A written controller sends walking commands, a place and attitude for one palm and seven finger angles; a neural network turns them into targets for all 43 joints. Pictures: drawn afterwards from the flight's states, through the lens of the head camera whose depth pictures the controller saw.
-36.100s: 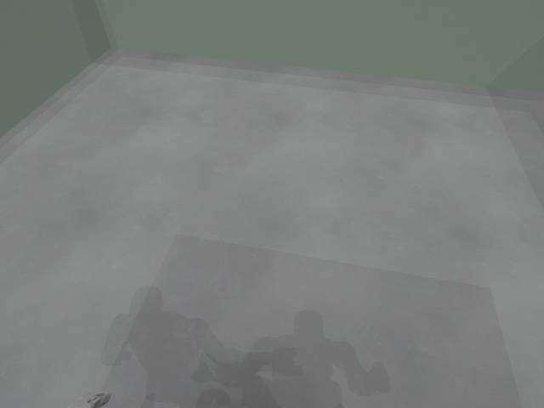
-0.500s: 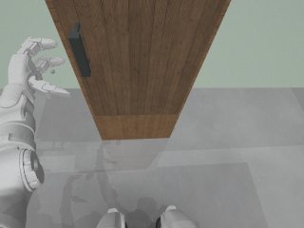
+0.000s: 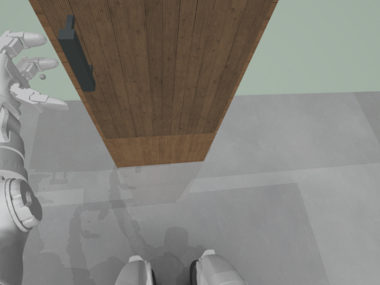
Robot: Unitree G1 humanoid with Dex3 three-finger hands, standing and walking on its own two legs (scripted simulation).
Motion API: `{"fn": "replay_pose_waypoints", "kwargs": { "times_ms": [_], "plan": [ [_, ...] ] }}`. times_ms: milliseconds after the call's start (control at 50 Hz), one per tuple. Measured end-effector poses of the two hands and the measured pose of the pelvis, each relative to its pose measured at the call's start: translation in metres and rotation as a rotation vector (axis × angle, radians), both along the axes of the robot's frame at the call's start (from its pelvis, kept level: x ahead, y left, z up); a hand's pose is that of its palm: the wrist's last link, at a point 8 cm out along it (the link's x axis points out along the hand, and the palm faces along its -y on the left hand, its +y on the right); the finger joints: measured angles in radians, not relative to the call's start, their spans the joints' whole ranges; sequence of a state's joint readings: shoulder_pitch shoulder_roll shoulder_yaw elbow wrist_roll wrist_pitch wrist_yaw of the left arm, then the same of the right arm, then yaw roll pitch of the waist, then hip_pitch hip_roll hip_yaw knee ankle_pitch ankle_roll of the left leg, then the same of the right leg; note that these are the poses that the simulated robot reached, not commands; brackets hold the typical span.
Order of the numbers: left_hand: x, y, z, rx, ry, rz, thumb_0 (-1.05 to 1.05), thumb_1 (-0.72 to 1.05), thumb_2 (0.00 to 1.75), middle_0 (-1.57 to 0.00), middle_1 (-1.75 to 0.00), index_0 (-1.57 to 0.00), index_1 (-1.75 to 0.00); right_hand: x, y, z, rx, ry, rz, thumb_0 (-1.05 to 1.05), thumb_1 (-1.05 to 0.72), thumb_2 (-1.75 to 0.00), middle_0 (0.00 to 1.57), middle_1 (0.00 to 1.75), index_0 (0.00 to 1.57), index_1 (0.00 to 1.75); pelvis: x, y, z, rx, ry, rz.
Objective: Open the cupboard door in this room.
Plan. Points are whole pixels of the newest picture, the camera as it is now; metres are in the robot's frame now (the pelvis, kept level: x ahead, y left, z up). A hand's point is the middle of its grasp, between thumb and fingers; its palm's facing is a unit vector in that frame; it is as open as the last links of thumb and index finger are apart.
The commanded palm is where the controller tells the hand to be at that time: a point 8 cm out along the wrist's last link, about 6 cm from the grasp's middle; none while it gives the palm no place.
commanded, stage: move the hooked fingers beside the handle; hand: left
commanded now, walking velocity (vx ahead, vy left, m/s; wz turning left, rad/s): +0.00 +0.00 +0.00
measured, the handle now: (80, 56) +0.56 +0.18 +0.08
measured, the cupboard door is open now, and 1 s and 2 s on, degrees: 0 0 1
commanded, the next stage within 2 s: slide the fingers in behind the handle in 0.44 s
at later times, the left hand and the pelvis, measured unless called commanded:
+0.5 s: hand (42, 77) +0.50 +0.24 +0.08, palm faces +0.01 -1.00 +0.00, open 14.0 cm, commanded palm +0.48 +0.27 +0.08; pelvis +0.00 +0.00 +0.00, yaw +1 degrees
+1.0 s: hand (66, 77) +0.50 +0.20 +0.08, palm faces +0.01 -1.00 +0.00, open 13.9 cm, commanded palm +0.48 +0.24 +0.08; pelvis -0.01 +0.00 +0.00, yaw +1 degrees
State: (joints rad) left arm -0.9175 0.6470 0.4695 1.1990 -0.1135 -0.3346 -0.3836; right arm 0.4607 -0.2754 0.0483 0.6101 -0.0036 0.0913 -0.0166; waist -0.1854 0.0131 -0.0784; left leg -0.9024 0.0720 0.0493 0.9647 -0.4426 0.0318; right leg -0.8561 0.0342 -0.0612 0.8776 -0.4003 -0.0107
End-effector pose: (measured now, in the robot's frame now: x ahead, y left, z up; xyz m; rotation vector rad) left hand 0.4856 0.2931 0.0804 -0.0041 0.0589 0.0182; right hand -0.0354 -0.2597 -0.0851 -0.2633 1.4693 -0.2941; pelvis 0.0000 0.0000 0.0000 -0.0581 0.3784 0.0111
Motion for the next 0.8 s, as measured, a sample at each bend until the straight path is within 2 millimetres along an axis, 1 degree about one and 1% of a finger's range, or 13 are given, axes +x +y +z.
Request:
{"fn": "replay_pose_waypoints", "kwargs": {
  "times_ms": [200,260,320,420,500,660,800],
  "plan": [
    [0.005,-0.008,0.0,-0.008,0.002,-0.012,-0.02,-0.5,0.3,-0.3,-1.2,-0.3,-1.2,0.041,-0.001,-0.003,-0.01,-0.093,0.047,0.0,-0.91,-0.89,0.21,0.3,0.21,0.3,0.004,0.003,-0.001,-0.004,-0.004,0.012],
    [0.005,-0.007,-0.002,-0.007,0.003,-0.007,-0.02,-0.5,0.3,-0.3,-1.2,-0.3,-1.2,0.049,0.0,-0.004,-0.009,-0.118,0.053,0.0,-0.91,-0.89,0.2,0.3,0.21,0.3,0.005,0.004,-0.001,-0.003,-0.004,0.008],
    [0.004,-0.006,-0.003,0.002,0.002,-0.004,-0.02,-0.5,0.3,-0.3,-1.2,-0.3,-1.2,0.053,0.001,-0.005,-0.005,-0.128,0.056,0.0,-0.91,-0.89,0.2,0.3,0.2,0.3,0.004,0.004,-0.002,-0.003,-0.004,0.007],
    [0.0,-0.001,-0.001,0.005,-0.013,0.002,-0.02,-0.5,0.3,-0.3,-1.2,-0.3,-1.2,0.051,0.004,-0.007,0.005,-0.115,0.055,0.0,-0.91,-0.89,0.2,0.3,0.2,0.3,0.004,0.005,-0.002,-0.003,-0.005,0.008],
    [-0.004,-0.003,0.004,0.007,-0.029,-0.005,-0.02,-0.5,0.3,-0.3,-1.2,-0.3,-1.2,0.045,0.005,-0.008,0.015,-0.095,0.051,0.0,-0.91,-0.89,0.2,0.3,0.2,0.3,0.005,0.005,-0.001,-0.004,-0.011,0.012],
    [-0.007,-0.016,0.002,-0.006,-0.003,-0.011,-0.02,-0.5,0.3,-0.3,-1.2,-0.3,-1.2,0.036,0.003,-0.008,0.015,-0.093,0.047,0.0,-0.91,-0.89,0.21,0.3,0.21,0.3,0.0,0.003,0.0,-0.001,-0.024,0.017],
    [-0.006,-0.029,0.002,-0.001,-0.024,-0.012,-0.02,-0.5,0.3,-0.3,-1.2,-0.3,-1.2,0.028,0.0,-0.008,0.01,-0.101,0.039,0.0,-0.91,-0.89,0.2,0.3,0.2,0.3,-0.005,0.001,-0.002,0.002,-0.025,0.013]
  ]
}}
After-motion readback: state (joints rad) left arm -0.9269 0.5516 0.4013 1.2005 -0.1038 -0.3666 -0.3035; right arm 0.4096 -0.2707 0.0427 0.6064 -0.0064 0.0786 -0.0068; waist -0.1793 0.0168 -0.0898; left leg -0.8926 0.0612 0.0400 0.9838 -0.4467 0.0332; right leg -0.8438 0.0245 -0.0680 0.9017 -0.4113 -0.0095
